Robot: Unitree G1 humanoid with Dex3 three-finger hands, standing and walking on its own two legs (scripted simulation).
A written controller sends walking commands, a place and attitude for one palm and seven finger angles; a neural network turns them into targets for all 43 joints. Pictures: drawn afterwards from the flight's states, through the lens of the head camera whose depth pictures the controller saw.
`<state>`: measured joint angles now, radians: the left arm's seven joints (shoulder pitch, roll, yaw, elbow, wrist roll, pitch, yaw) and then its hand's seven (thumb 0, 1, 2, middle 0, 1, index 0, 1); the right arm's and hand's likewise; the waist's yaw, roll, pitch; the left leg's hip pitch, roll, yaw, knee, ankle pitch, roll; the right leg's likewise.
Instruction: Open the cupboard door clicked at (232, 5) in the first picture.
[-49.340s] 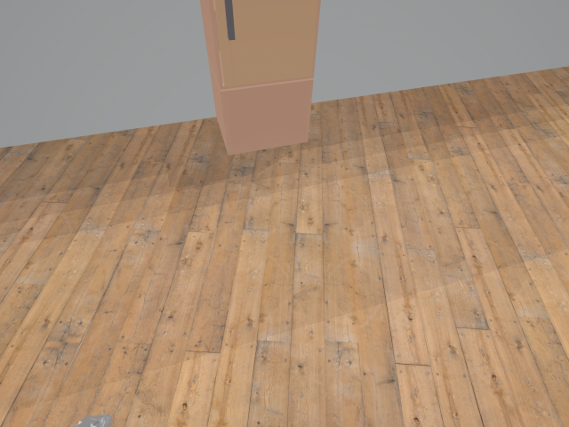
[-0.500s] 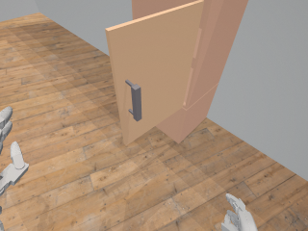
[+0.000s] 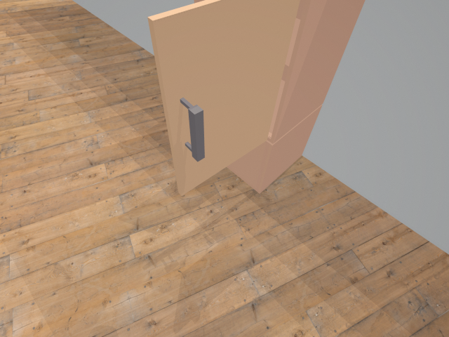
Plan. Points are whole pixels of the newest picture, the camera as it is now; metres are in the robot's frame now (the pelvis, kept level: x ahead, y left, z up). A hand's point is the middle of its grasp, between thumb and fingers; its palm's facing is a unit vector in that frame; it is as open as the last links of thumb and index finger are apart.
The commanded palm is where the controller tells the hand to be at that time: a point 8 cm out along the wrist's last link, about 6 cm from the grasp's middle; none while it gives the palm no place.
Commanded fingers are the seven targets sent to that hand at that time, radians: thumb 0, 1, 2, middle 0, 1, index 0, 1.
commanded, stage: let the arm hang, fingers relaxed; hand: left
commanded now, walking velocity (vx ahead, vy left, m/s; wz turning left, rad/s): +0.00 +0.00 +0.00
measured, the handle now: (191, 130) +0.59 +0.12 -0.03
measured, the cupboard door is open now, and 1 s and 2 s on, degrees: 85 85 85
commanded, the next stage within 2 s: look to check the result in 0.66 s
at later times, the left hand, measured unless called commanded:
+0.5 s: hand out of the picture +0.09 +0.21 -0.15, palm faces +0.01 -0.96 -0.30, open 7.4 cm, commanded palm none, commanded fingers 0.00 0.90 0.90 -0.20 -0.30 -0.20 -0.30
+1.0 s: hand out of the picture +0.07 +0.21 -0.16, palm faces +0.00 -0.95 -0.30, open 7.4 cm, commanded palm none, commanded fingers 0.00 0.90 0.90 -0.20 -0.30 -0.20 -0.30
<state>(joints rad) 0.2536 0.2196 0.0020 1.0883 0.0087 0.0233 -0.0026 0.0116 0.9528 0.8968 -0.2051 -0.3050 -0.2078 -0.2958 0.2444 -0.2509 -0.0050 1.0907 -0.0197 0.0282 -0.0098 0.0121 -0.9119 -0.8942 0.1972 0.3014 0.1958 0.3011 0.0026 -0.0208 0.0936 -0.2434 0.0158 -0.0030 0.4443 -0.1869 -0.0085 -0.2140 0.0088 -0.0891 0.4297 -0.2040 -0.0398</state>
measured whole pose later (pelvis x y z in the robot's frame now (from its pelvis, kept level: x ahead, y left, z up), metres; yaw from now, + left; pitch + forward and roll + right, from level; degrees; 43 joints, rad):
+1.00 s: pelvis +0.03 -0.01 +0.01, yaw +0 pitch -2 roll +0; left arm 0.16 0.27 0.02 1.15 0.00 -0.01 0.01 0.01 0.90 0.90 -0.20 -0.30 -0.20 -0.30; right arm 0.16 -0.27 -0.01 1.14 -0.02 0.01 -0.02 0.01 -0.91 -0.89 0.20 0.30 0.20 0.30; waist 0.00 0.02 0.07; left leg -0.13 0.03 0.00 0.33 -0.18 -0.03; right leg -0.10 0.03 -0.08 0.32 -0.20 -0.05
